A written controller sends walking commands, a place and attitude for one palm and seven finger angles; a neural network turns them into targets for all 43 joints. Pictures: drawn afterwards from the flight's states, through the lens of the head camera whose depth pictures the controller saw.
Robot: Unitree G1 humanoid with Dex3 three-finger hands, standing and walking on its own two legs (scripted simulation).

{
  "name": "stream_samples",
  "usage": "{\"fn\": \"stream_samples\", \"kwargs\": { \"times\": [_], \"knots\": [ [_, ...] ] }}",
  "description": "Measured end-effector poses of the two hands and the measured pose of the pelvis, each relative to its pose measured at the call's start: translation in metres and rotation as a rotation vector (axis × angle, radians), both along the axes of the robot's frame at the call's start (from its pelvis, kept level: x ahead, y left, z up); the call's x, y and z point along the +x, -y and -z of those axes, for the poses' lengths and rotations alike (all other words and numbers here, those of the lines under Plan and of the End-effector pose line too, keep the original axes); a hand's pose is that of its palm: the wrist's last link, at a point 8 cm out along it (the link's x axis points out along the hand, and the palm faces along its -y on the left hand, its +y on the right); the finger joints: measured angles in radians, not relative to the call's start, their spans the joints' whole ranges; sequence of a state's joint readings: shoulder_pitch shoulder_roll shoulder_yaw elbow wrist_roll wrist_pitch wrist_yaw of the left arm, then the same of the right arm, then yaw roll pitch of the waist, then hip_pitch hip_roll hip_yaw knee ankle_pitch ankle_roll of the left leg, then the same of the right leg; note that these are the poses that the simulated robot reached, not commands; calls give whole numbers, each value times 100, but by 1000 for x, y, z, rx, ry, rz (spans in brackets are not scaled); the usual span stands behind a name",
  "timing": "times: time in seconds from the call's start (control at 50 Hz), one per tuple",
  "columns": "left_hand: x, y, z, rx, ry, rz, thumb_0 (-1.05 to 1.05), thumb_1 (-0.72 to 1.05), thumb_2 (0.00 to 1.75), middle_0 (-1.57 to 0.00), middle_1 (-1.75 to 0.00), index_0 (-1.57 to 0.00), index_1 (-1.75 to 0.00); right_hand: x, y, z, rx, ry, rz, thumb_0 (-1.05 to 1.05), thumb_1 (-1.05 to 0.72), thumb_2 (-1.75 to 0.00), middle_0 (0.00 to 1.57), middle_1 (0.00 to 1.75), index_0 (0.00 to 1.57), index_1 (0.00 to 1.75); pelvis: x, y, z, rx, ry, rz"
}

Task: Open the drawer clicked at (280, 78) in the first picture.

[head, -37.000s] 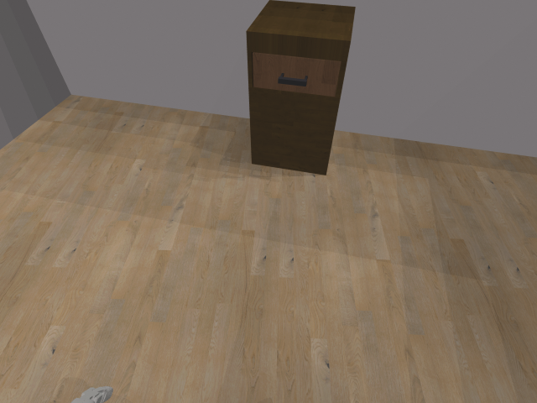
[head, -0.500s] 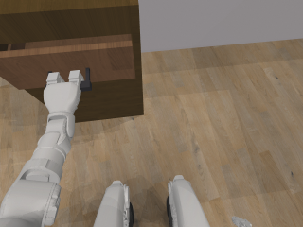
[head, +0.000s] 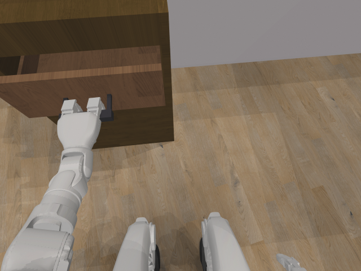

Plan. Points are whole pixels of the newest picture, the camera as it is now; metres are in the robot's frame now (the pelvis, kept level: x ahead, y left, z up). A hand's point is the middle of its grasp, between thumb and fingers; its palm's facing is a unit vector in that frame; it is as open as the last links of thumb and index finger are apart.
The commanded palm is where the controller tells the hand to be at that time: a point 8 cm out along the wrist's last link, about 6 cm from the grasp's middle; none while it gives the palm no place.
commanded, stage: pull the drawer open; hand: left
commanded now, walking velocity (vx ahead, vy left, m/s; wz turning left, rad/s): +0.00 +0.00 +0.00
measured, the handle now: (87, 109) +0.49 +0.23 -0.06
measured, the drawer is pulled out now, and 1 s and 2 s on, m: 0.07 0.13 0.18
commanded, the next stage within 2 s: none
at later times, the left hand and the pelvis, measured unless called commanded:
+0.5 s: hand (89, 148) +0.39 +0.22 -0.07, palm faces -0.03 -0.02 -1.00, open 6.3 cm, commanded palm +0.35 +0.22 -0.03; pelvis +0.00 +0.00 +0.00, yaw +0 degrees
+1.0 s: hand (88, 159) +0.37 +0.22 -0.07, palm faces -0.02 -0.03 -1.00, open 6.3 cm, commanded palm +0.32 +0.22 -0.03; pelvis +0.00 +0.00 +0.01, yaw +0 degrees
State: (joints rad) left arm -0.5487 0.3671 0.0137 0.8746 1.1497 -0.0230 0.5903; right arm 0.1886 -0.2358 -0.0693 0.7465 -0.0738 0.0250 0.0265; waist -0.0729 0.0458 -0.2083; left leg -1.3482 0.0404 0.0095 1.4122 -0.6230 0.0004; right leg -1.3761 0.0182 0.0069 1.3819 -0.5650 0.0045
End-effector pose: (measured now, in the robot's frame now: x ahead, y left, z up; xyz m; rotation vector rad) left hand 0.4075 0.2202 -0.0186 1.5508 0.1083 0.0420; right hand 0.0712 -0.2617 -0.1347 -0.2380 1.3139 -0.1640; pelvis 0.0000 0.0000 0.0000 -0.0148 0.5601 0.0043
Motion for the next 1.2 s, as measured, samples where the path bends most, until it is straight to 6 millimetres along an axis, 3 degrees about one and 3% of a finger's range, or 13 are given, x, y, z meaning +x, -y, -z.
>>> {"fn": "stream_samples", "kwargs": {
  "times": [1.2],
  "knots": [
    [-70,7,0,-9,8,-16,1,69,80,-27,-129,-30,-128,43,-6,-9,13,129,-46,0,-90,-90,20,30,20,30,0,4,-8,9,45,2]
  ]
}}
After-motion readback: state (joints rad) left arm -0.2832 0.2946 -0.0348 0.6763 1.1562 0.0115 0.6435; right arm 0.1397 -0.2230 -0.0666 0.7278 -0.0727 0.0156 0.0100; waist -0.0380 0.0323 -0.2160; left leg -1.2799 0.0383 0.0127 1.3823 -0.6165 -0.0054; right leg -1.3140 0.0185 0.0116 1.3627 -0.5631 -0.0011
